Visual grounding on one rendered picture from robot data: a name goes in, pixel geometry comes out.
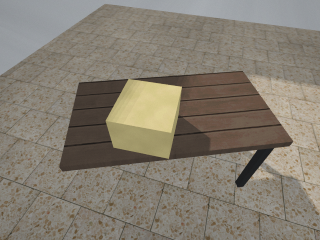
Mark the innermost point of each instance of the carton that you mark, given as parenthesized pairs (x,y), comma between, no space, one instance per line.
(144,118)

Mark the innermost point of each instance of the table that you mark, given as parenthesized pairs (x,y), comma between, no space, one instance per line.
(219,113)

